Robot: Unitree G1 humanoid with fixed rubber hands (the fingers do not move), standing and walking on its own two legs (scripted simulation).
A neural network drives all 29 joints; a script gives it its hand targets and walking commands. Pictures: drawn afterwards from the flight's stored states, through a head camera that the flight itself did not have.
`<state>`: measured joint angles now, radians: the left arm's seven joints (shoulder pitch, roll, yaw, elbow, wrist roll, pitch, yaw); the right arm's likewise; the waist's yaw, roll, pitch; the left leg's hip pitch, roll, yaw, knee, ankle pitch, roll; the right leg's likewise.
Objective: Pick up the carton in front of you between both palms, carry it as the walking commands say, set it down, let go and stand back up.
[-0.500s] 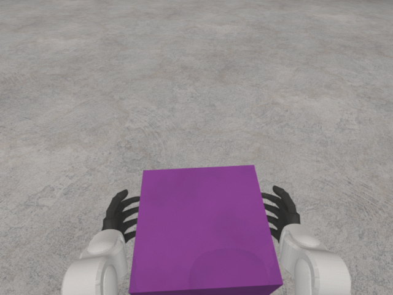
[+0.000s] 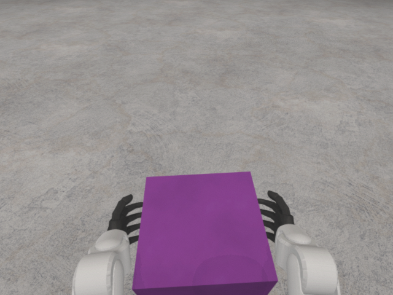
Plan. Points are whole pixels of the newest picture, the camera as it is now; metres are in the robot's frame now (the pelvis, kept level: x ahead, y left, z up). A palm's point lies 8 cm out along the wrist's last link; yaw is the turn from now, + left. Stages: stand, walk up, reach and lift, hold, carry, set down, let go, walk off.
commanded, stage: carry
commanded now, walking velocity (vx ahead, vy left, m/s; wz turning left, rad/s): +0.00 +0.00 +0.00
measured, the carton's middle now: (202, 248) +0.25 +0.00 -0.01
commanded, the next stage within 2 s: hold in 0.96 s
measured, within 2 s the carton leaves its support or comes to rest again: neither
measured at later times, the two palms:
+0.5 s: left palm (128, 236) +0.26 +0.15 +0.03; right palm (275, 233) +0.26 -0.15 +0.03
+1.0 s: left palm (128, 230) +0.26 +0.15 +0.04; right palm (276, 228) +0.26 -0.15 +0.04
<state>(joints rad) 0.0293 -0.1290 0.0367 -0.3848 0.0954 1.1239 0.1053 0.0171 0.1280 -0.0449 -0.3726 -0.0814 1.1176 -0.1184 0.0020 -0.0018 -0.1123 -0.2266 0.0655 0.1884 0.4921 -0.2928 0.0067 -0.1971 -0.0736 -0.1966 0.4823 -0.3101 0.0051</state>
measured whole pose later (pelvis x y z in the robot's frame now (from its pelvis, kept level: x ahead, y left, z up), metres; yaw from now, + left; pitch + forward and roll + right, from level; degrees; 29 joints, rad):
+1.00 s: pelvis -0.03 +0.00 +0.00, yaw +0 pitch +0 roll +0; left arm -0.21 -0.14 0.16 0.13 0.24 0.73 0.04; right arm -0.22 0.14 -0.16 0.14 -0.24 0.73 -0.04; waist 0.00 0.00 -0.02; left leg -0.22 0.05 0.13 0.45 -0.20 0.01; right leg -0.20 -0.05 -0.13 0.46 -0.21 -0.01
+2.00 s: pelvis -0.10 -0.01 -0.13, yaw +0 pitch +38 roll +1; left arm -0.74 -0.18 0.49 0.45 0.27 0.28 0.05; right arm -0.81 0.07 -0.44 0.56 -0.28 0.28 0.00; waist 0.01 0.00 -0.11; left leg -1.48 -0.06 -0.08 1.21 -0.40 -0.04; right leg -1.47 0.07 0.08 1.24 -0.43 0.01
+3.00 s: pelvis -0.14 -0.02 -0.36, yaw +2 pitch +44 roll +4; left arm -1.25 0.00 0.49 0.70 0.10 0.24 0.19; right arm -1.42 -0.27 -0.23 0.96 -0.10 0.24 -0.06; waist 0.02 0.01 0.20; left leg -2.25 -0.14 -0.06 2.02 -0.55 -0.12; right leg -2.26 0.14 0.08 2.07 -0.57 0.04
